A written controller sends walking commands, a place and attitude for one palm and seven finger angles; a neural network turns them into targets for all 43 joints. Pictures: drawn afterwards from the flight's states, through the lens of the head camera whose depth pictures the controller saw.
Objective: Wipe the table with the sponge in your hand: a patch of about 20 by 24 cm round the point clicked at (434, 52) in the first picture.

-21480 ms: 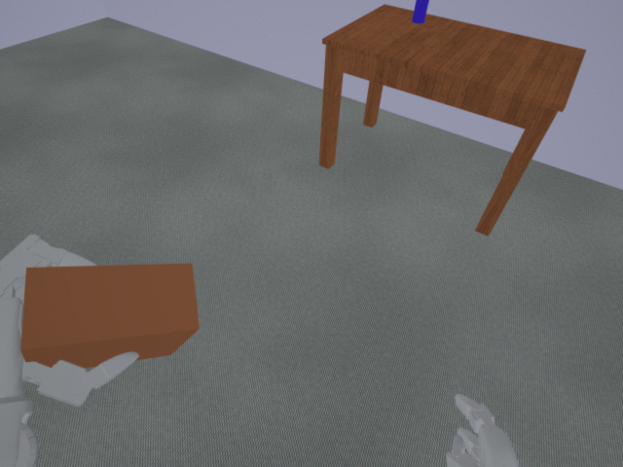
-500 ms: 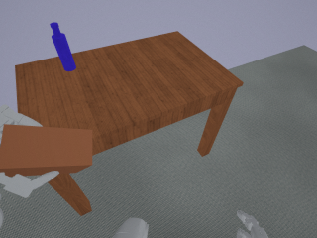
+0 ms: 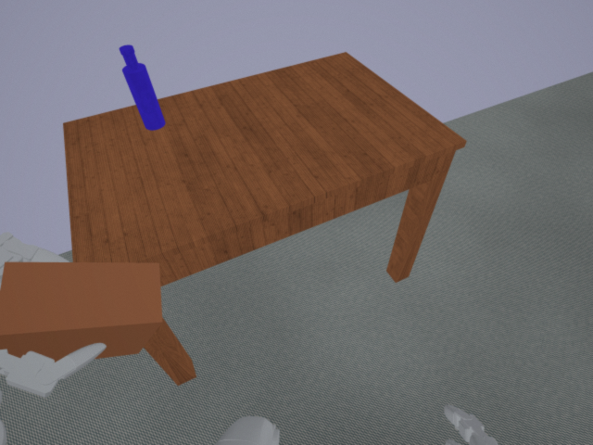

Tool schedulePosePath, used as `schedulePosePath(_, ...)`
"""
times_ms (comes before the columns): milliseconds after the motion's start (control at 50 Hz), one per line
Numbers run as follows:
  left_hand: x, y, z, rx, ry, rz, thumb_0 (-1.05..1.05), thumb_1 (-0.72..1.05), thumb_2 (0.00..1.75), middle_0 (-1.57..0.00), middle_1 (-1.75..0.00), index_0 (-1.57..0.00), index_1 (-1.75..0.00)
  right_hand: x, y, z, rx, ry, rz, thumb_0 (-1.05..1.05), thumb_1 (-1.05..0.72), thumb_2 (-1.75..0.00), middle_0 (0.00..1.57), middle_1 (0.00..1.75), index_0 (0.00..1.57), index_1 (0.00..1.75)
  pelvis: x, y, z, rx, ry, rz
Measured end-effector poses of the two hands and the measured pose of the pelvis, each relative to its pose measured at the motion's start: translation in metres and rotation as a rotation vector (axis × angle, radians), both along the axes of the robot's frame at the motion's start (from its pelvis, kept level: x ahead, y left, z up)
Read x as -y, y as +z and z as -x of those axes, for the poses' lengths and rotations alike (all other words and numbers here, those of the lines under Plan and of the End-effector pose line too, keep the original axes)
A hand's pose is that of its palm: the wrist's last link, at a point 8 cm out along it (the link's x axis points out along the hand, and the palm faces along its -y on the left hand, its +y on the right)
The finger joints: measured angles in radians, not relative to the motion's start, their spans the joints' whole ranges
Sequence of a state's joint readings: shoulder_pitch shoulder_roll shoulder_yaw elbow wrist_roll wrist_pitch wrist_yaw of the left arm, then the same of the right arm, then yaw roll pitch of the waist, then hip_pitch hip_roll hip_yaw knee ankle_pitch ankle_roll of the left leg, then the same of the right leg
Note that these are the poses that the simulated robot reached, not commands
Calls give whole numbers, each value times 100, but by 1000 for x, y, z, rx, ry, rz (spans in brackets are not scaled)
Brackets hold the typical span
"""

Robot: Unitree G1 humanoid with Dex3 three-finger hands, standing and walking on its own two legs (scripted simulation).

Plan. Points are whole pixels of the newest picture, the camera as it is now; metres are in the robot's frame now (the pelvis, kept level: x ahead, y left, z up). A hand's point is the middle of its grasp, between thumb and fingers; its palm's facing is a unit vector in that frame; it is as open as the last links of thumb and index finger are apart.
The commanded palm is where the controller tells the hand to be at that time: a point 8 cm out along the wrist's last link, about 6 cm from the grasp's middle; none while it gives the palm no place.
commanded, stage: come to a stop and stand still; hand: left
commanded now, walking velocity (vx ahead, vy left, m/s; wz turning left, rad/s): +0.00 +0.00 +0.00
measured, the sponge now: (106, 314) +0.22 +0.22 +0.13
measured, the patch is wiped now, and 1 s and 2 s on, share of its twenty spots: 0.00 0.00 0.00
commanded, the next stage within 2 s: look again from close up in 0.56 s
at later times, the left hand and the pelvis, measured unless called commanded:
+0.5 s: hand (22, 350) +0.18 +0.28 +0.15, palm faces +0.42 -0.82 -0.38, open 10.8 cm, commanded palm +0.12 +0.30 +0.20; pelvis -0.03 +0.02 +0.01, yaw +2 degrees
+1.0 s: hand (34, 313) +0.21 +0.28 +0.16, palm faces +0.38 -0.84 -0.39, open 10.8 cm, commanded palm +0.15 +0.31 +0.20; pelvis -0.01 +0.03 +0.02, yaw +1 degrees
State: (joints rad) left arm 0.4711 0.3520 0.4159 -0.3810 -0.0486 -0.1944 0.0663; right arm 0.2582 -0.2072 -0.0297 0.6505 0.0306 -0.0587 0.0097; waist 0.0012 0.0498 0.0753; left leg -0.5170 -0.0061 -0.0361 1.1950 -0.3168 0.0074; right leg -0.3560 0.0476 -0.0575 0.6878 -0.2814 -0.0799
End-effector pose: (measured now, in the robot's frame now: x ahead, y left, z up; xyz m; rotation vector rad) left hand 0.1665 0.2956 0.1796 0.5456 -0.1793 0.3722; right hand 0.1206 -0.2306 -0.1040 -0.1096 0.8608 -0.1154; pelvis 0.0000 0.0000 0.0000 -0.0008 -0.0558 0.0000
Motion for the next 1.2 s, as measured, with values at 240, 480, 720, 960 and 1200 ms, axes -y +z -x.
schedulePosePath(240, 11, 47, 11, 191, -105, -87, -1, -55, 103, -67, -135, -66, -135, -5, 48, -16, 182, 51, 105, 1, -91, -90, 19, 30, 20, 30, -5, 12, 22, 4, 24, -27)
schedulePosePath(480, -19, -10, 32, -23, 52, 98, -1, -55, 103, -68, -135, -66, -135, -23, 37, -2, 119, 69, 66, 1, -91, -90, 20, 30, 20, 30, -16, 14, 28, -16, 28, -1)
schedulePosePath(720, -11, 48, 24, 182, -28, -60, -1, -55, 103, -68, -135, -66, -134, -40, 40, -7, 114, 104, 43, 1, -91, -90, 20, 30, 20, 30, -16, 18, 25, -12, 39, 17)
schedulePosePath(960, -22, -9, 1, -47, 15, 112, -1, -55, 103, -68, -134, -67, -134, -34, 49, -29, 115, 55, 87, 1, -91, -90, 20, 30, 20, 30, -28, 23, 7, -33, 16, 7)
schedulePosePath(1200, -22, 31, -6, 106, 3, 0, -1, -55, 103, -68, -134, -67, -134, -41, 52, -56, 151, 74, 58, 1, -91, -90, 20, 30, 20, 30, -21, 21, -7, -39, 29, 8)
